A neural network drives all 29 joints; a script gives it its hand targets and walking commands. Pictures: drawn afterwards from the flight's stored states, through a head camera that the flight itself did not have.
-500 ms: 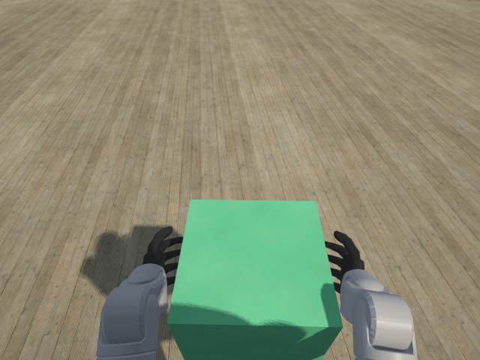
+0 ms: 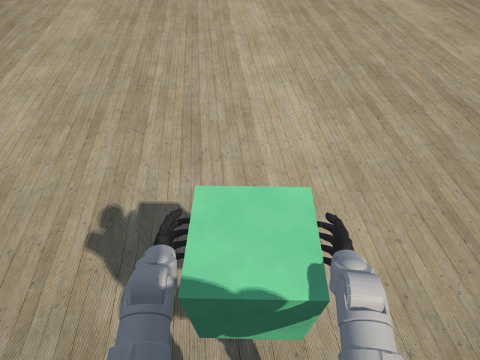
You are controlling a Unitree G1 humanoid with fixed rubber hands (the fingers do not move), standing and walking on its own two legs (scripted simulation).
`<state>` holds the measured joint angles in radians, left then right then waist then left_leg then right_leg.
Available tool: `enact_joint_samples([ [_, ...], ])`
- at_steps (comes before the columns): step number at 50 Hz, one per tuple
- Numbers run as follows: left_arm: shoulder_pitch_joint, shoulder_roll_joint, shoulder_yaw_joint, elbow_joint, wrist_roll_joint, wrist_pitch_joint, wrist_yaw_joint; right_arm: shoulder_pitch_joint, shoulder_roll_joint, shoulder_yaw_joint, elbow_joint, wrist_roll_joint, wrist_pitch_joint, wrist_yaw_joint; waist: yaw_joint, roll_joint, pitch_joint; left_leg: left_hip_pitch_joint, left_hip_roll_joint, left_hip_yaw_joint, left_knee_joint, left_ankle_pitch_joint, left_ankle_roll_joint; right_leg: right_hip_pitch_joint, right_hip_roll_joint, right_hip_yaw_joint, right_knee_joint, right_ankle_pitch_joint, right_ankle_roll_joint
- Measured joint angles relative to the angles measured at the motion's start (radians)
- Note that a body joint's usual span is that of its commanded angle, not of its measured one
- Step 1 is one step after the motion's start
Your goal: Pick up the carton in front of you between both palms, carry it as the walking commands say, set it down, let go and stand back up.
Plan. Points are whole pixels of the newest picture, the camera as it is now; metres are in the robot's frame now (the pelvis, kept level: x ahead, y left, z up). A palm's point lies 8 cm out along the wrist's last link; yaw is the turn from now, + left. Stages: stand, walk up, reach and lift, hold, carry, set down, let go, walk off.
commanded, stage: carry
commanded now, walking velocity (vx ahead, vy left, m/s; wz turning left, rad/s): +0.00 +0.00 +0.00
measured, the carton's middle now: (251, 267) +0.31 +0.00 -0.05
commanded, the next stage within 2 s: none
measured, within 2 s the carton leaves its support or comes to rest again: neither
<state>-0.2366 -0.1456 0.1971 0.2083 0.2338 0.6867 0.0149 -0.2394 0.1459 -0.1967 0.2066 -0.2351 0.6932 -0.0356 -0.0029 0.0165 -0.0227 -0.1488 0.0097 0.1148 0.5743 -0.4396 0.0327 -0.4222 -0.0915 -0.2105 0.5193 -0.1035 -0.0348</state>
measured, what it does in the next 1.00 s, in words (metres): walks ahead: left foot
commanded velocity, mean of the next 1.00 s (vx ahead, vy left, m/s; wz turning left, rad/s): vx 0.30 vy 0.00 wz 0.00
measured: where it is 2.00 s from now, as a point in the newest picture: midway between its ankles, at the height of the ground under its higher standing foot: (243, 332)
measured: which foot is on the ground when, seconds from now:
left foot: down 0.00-0.36, up 0.38-0.74, down 0.76-1.00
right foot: down 0.00-0.78, up 0.80-1.00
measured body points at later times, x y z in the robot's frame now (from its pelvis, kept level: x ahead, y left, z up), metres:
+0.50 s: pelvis +0.10 -0.03 +0.02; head +0.12 -0.03 +0.47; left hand +0.40 +0.13 +0.04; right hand +0.41 -0.17 +0.04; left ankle +0.05 +0.09 -0.66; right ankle +0.11 -0.11 -0.73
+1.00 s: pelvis +0.33 +0.03 +0.02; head +0.38 +0.04 +0.47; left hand +0.63 +0.17 +0.02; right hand +0.63 -0.13 +0.03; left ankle +0.34 +0.12 -0.73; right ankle +0.35 -0.10 -0.70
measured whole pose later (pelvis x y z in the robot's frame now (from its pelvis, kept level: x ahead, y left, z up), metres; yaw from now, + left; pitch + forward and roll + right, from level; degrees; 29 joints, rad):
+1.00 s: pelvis +0.33 +0.03 +0.02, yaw -2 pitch +4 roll -1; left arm -0.18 -0.14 0.15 0.05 0.20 0.71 0.03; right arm -0.19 0.14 -0.15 0.09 -0.19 0.68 -0.04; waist 0.00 -0.02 0.04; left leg -0.25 0.06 0.22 0.35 -0.16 0.04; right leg -0.43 -0.06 -0.11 0.65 -0.34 0.02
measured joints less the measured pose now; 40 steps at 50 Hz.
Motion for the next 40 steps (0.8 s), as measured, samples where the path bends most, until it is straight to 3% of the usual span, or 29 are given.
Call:
enact_joint_samples([
  [7, 0.021, 0.003, -0.020, -0.083, -0.022, 0.020, 0.004, 0.016, -0.002, 0.024, -0.079, 0.018, 0.021, -0.003, 0.001, 0.000, 0.007, -0.001, 0.000, 0.000, -0.001, -0.004, 0.002, -0.002, 0.000, 0.000, 0.001, -0.004, 0.003],
  [12, 0.052, 0.009, -0.026, -0.074, -0.021, 0.052, 0.003, 0.037, -0.006, 0.045, -0.059, 0.009, 0.053, -0.003, 0.001, 0.015, -0.035, 0.078, 0.007, -0.002, -0.092, 0.007, 0.000, 0.010, 0.009, 0.006, 0.087, -0.200, 0.031],
  [16, 0.034, 0.006, -0.014, -0.067, -0.023, 0.054, 0.001, 0.025, -0.004, 0.039, -0.061, 0.004, 0.058, -0.004, 0.002, 0.035, -0.040, 0.126, 0.028, -0.012, -0.137, 0.001, -0.023, 0.053, 0.041, -0.001, 0.048, -0.210, 0.020],
  [18, 0.007, 0.001, -0.010, -0.054, -0.021, 0.043, -0.001, 0.017, -0.004, 0.022, -0.072, 0.007, 0.052, -0.003, 0.006, 0.049, -0.031, 0.080, 0.057, -0.023, -0.018, -0.026, -0.033, 0.083, 0.059, -0.026, 0.004, -0.089, -0.012],
  [21, -0.010, -0.003, -0.015, -0.042, -0.015, 0.034, -0.001, 0.021, -0.004, 0.006, -0.080, 0.014, 0.041, -0.003, 0.019, 0.013, -0.018, -0.098, 0.036, -0.054, 0.317, -0.057, -0.028, 0.115, 0.050, -0.030, -0.026, -0.118, -0.030],
  [23, 0.009, 0.000, -0.024, -0.059, -0.017, 0.036, 0.000, 0.029, -0.005, 0.015, -0.087, 0.016, 0.043, -0.002, 0.023, -0.008, -0.013, -0.196, 0.033, -0.048, 0.399, -0.030, -0.016, 0.153, 0.046, -0.023, -0.086, -0.114, -0.024],
  [30, 0.046, 0.008, -0.056, -0.154, -0.043, 0.052, 0.014, 0.055, -0.010, 0.043, -0.165, 0.034, 0.053, -0.004, 0.016, -0.021, -0.009, -0.352, 0.078, -0.014, 0.125, 0.174, -0.038, 0.288, 0.043, 0.001, -0.246, -0.100, 0.005],
  [35, 0.035, 0.006, -0.057, -0.131, -0.027, 0.060, 0.008, 0.056, -0.009, 0.032, -0.150, 0.035, 0.056, -0.003, 0.003, -0.018, -0.038, -0.337, 0.081, 0.031, -0.059, 0.292, -0.043, 0.376, 0.035, 0.012, -0.254, -0.173, 0.048],
  [38, 0.027, 0.005, -0.045, -0.116, -0.013, 0.067, 0.005, 0.037, -0.006, 0.024, -0.113, 0.031, 0.053, 0.003, -0.004, -0.025, -0.046, -0.261, 0.064, 0.081, -0.156, 0.377, -0.022, 0.386, 0.009, 0.031, -0.118, -0.292, 0.084],
  [40, 0.015, 0.008, -0.018, -0.100, -0.010, 0.061, 0.000, 0.009, -0.001, 0.024, -0.063, 0.020, 0.031, 0.003, -0.009, -0.060, -0.037, -0.266, 0.046, 0.107, -0.086, 0.343, 0.016, 0.288, -0.028, 0.077, 0.127, -0.344, 0.087],
])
